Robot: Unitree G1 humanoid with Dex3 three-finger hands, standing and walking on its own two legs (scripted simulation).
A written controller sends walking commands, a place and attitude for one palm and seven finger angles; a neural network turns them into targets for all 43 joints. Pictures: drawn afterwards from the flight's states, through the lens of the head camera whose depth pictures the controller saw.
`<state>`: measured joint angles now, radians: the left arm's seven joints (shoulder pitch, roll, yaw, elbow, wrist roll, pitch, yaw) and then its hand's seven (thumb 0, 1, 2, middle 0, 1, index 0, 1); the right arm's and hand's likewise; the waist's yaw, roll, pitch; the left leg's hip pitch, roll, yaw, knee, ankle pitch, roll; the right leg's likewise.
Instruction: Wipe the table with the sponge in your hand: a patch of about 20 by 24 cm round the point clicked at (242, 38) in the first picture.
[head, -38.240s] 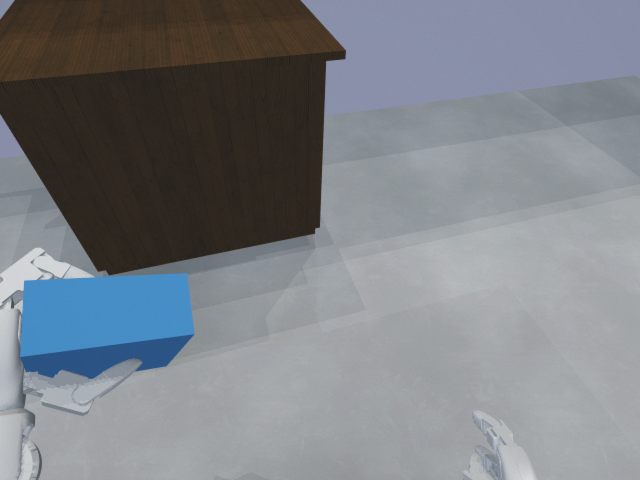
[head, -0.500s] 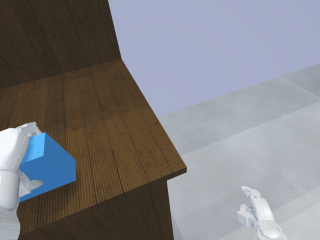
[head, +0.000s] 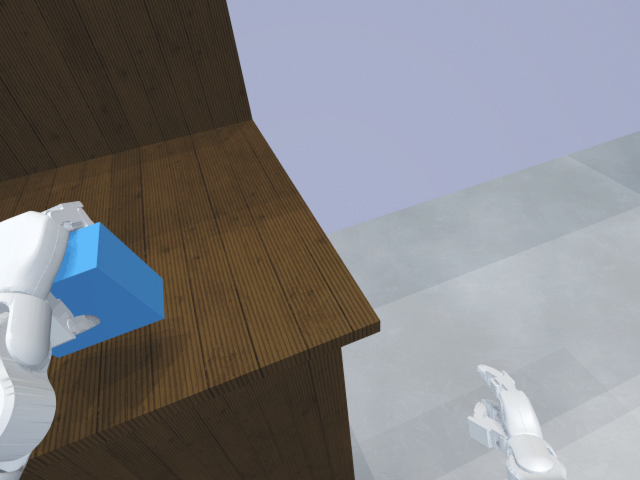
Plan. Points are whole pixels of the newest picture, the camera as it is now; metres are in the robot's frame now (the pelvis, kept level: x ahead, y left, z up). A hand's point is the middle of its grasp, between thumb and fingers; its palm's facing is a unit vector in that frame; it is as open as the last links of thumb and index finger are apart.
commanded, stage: lift the sponge slowly off the table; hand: left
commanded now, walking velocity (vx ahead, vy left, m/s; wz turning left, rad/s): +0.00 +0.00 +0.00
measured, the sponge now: (90, 302) +0.22 +0.31 +0.16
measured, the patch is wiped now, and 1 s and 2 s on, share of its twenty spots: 0.95 0.95 0.95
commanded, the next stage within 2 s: bring the sponge back beside the body in 0.68 s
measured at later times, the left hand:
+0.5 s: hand (56, 248) +0.22 +0.30 +0.24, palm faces +0.38 -0.09 -0.92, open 9.9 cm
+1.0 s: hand (56, 252) +0.21 +0.29 +0.25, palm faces +0.39 -0.10 -0.92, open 9.9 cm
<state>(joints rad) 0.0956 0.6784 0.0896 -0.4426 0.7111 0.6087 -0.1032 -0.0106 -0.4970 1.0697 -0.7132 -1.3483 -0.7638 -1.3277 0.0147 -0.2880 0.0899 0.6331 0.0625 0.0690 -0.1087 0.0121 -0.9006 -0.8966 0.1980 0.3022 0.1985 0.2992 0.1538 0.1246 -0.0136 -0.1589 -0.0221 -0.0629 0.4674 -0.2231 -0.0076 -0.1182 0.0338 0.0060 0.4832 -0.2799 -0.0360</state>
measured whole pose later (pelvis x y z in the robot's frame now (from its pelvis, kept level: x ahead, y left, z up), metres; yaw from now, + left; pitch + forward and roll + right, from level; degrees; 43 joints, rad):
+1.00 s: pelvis +0.00 +0.00 +0.00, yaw -1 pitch -5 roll +1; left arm 0.04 0.70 0.11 -0.54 0.67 0.68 -0.12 -0.01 -0.50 1.07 -0.72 -1.34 -0.77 -1.32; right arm 0.00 -0.30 0.10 0.61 0.07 0.10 -0.10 0.01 -0.90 -0.90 0.20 0.30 0.20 0.30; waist 0.17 0.13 -0.01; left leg -0.15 -0.02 -0.05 0.45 -0.21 -0.01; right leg -0.12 0.04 0.02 0.48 -0.27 -0.04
